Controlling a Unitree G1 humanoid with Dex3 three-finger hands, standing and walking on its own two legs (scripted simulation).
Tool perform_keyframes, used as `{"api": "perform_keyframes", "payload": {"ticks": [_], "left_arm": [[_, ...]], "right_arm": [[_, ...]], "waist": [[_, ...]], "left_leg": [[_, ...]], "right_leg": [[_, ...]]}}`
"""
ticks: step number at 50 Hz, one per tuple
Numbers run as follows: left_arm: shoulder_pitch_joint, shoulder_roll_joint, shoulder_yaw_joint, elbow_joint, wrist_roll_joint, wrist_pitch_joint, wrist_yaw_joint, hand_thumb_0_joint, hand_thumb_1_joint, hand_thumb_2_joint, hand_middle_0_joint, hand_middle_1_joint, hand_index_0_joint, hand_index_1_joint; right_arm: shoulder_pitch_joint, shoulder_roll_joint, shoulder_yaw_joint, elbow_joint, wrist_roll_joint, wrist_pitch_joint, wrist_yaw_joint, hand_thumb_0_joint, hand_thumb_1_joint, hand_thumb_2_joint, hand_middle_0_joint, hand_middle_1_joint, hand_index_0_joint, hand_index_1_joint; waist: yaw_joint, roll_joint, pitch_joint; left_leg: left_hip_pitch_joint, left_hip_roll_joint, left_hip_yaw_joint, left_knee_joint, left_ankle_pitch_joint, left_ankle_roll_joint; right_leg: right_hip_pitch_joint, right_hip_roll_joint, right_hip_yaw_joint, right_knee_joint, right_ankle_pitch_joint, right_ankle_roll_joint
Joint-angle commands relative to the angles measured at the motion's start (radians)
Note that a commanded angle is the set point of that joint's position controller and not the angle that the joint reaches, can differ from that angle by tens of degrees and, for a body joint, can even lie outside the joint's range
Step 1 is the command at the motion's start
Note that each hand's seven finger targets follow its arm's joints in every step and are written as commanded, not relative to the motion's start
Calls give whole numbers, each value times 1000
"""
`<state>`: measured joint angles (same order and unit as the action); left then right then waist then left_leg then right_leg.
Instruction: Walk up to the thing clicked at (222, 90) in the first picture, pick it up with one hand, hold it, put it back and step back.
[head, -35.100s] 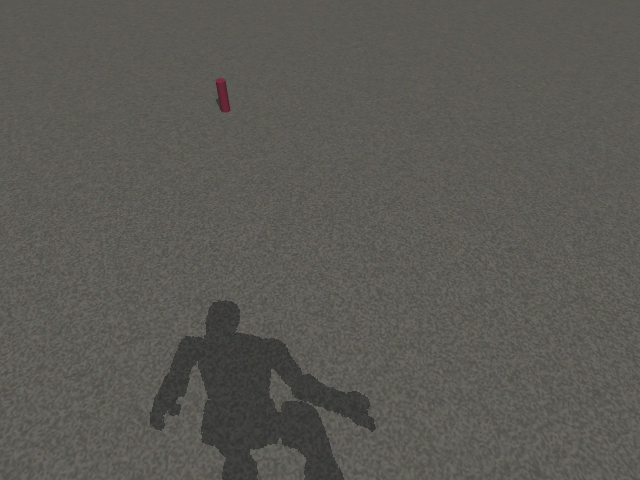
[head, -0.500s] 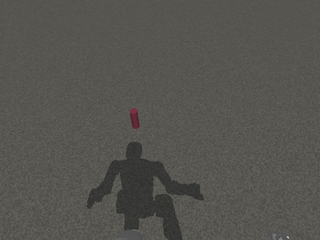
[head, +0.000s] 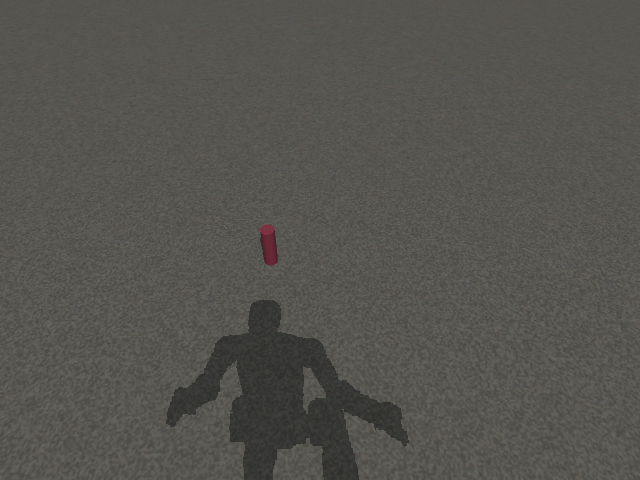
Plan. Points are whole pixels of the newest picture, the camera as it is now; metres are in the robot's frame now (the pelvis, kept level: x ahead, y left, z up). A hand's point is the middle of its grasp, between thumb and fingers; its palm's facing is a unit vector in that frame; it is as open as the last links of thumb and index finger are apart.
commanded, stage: step back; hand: left
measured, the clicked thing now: (269, 245) +1.04 +0.21 -0.67
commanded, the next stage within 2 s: stand in 0.50 s
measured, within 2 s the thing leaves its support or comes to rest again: neither
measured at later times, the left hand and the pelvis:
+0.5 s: hand out of the picture +0.12 +0.29 -0.15, palm faces +0.02 -0.93 -0.36, open 7.4 cm; pelvis +0.05 +0.03 +0.00, yaw +0 degrees
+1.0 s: hand out of the picture +0.13 +0.28 -0.14, palm faces -0.03 -0.94 -0.33, open 7.4 cm; pelvis +0.05 +0.03 +0.02, yaw +0 degrees
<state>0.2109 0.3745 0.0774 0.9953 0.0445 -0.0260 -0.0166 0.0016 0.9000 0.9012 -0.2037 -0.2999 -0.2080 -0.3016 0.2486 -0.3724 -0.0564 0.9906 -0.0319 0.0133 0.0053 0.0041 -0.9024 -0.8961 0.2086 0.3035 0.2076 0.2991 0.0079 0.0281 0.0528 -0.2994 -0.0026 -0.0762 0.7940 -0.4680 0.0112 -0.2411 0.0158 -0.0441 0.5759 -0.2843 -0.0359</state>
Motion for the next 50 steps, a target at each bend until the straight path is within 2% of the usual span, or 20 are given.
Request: {"api": "perform_keyframes", "payload": {"ticks": [1, 2, 4, 7, 10, 11, 12, 13, 14, 15, 16, 17, 19, 22, 25, 30, 36, 41, 48, 50], "left_arm": [[-55, 272, 62, -101, -9, -45, 24, 0, 900, 900, -200, -300, -200, -300], [-70, 255, 56, -97, -14, -48, 24, 0, 900, 900, -200, -300, -200, -300], [-56, 258, 51, -88, -14, -50, 24, 0, 900, 900, -200, -300, -200, -300], [-109, 253, 36, -97, -21, -39, 23, 0, 900, 900, -200, -300, -200, -300], [-109, 227, 16, -98, -35, -13, 22, 0, 900, 900, -200, -300, -200, -300], [-89, 207, 7, -99, -38, -8, 23, 0, 900, 900, -200, -300, -200, -300], [-65, 178, -4, -100, -45, -2, 24, 0, 900, 900, -200, -300, -200, -300], [-46, 166, -8, -84, -56, 13, 27, 0, 900, 900, -200, -300, -200, -300], [-33, 201, 5, -58, -52, 23, 31, 0, 900, 900, -200, -300, -200, -300], [-37, 206, 2, -44, -42, 23, 29, 0, 900, 900, -200, -300, -200, -300], [-45, 191, 0, -39, -40, 18, 26, 0, 900, 900, -200, -300, -200, -300], [-34, 193, -1, -32, -35, 12, 26, 0, 900, 900, -200, -300, -200, -300], [-1, 212, 7, -10, -36, -1, 33, 0, 900, 900, -200, -300, -200, -300], [-90, 238, 8, -23, -36, -5, 32, 0, 900, 900, -200, -300, -200, -300], [-76, 177, -28, 17, -49, -5, 25, 0, 900, 900, -200, -300, -200, -300], [-136, 195, -35, 36, -43, -14, 24, 0, 900, 900, -200, -300, -200, -300], [-150, 198, -34, 62, -40, -14, 22, 0, 900, 900, -200, -300, -200, -300], [-144, 196, -33, 69, -39, -21, 24, 0, 900, 900, -200, -300, -200, -300], [-152, 196, -32, 76, -38, -13, 22, 0, 900, 900, -200, -300, -200, -300], [-152, 200, -31, 75, -36, -14, 21, 0, 900, 900, -200, -300, -200, -300]], "right_arm": [[-22, -208, -51, -70, 5, -42, -6, 0, -900, -900, 200, 300, 200, 300], [-4, -190, -48, -55, 4, -42, -5, 0, -900, -900, 200, 300, 200, 300], [-12, -179, -40, -55, 2, -42, 1, 0, -900, -900, 200, 300, 200, 300], [-19, -157, -33, -47, 4, -43, 2, 0, -900, -900, 200, 300, 200, 300], [5, -157, -43, -15, 2, -51, -13, 0, -900, -900, 200, 300, 200, 300], [0, -184, -48, -14, -2, -52, -19, 0, -900, -900, 200, 300, 200, 300], [-25, -223, -51, -24, -6, -56, -24, 0, -900, -900, 200, 300, 200, 300], [-89, -261, -46, -46, -3, -57, -26, 0, -900, -900, 200, 300, 200, 300], [-132, -298, -53, -54, 1, -52, -24, 0, -900, -900, 200, 300, 200, 300], [-161, -287, -53, -49, -4, -47, -22, 0, -900, -900, 200, 300, 200, 300], [-165, -263, -42, -40, -4, -46, -23, 0, -900, -900, 200, 300, 200, 300], [-171, -248, -35, -43, -1, -48, -23, 0, -900, -900, 200, 300, 200, 300], [-186, -210, -22, -37, 13, -51, -24, 0, -900, -900, 200, 300, 200, 300], [-186, -182, -14, -16, 20, -46, -25, 0, -900, -900, 200, 300, 200, 300], [-199, -198, -6, 10, 26, -48, -17, 0, -900, -900, 200, 300, 200, 300], [-224, -180, 2, 36, 29, -47, -7, 0, -900, -900, 200, 300, 200, 300], [-245, -179, 6, 56, 25, -46, -2, 0, -900, -900, 200, 300, 200, 300], [-242, -177, 8, 67, 26, -53, -2, 0, -900, -900, 200, 300, 200, 300], [-236, -178, 10, 85, 25, -47, -1, 0, -900, -900, 200, 300, 200, 300], [-228, -174, 12, 87, 26, -47, -1, 0, -900, -900, 200, 300, 200, 300]], "waist": [[19, -92, 77], [12, -107, 56], [21, -130, 25], [4, -200, -6], [-24, -124, -48], [-18, -59, -67], [-2, 41, -97], [18, 97, -106], [18, 131, -87], [24, 124, -61], [29, 111, -63], [30, 119, -83], [35, 89, -155], [-2, 9, -166], [3, 20, -168], [-17, -40, -126], [-12, -46, -60], [-9, -38, -108], [-10, -19, -59], [-11, -26, -73]], "left_leg": [[-265, 39, -75, 123, 11, 4], [-218, 42, -70, 97, 39, 0], [-157, 42, -25, 25, 49, -10], [-5, 40, 70, -148, 125, -16], [151, -4, 107, -347, 373, -4], [196, 47, 48, -341, 450, 15], [206, 160, -80, -360, 515, 55], [91, 278, -245, -434, 372, 139], [-22, 320, -275, -460, 275, 195], [-58, 303, -252, -466, 241, 183], [-22, 260, -188, -445, 281, 145], [21, 223, -139, -406, 356, 105], [46, 177, -63, -292, 574, 66], [100, 128, 0, -289, 530, 34], [167, 136, -22, -320, 514, 37], [211, 137, -6, -364, 554, 21], [184, 131, -6, -448, 427, 8], [231, 138, 5, -451, 522, 4], [185, 134, 1, -497, 383, -6], [193, 136, 2, -493, 408, -4]], "right_leg": [[73, -338, 444, -359, -285, -170], [56, -304, 359, -342, -189, -144], [53, -287, 282, -286, 26, -141], [-14, -258, 162, -205, 243, -118], [-37, -191, 90, -20, 344, -58], [-71, -158, 71, 32, 286, -32], [-96, -98, 38, 89, 179, -4], [-57, -37, 25, 118, -57, 17], [33, -41, 32, 142, -210, 14], [65, -53, 43, 118, -202, 10], [53, -47, 45, 42, -156, 4], [55, -64, 53, -25, -49, -1], [133, -95, 92, -70, 194, 5], [98, -139, 143, -83, 291, -17], [83, -136, 134, -155, 230, 4], [87, -140, 127, -208, 285, 14], [91, -144, 128, -288, 145, 23], [134, -150, 120, -290, 247, 27], [113, -145, 123, -326, 101, 24], [123, -147, 122, -321, 133, 23]]}}
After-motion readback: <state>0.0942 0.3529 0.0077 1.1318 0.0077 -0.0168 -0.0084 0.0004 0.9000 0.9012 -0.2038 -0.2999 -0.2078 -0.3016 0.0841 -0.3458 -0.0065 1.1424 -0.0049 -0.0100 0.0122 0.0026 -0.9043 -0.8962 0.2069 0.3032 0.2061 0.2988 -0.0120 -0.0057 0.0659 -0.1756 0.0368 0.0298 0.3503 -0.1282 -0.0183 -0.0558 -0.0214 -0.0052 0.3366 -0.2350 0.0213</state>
